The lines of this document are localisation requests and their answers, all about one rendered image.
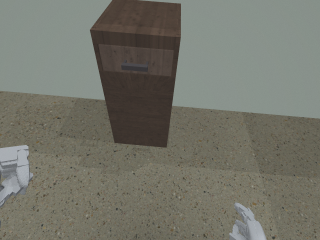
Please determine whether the drawer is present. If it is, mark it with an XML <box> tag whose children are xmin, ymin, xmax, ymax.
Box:
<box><xmin>98</xmin><ymin>44</ymin><xmax>174</xmax><ymax>76</ymax></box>

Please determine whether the robot right hand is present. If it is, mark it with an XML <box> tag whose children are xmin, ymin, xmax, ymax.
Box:
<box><xmin>229</xmin><ymin>202</ymin><xmax>267</xmax><ymax>240</ymax></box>

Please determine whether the handle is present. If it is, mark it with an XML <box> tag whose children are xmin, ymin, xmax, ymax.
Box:
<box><xmin>121</xmin><ymin>59</ymin><xmax>149</xmax><ymax>72</ymax></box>

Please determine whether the cabinet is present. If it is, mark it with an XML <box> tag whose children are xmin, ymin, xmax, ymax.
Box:
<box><xmin>90</xmin><ymin>0</ymin><xmax>181</xmax><ymax>148</ymax></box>

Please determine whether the robot left hand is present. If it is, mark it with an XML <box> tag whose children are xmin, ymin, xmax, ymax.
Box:
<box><xmin>0</xmin><ymin>145</ymin><xmax>33</xmax><ymax>208</ymax></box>

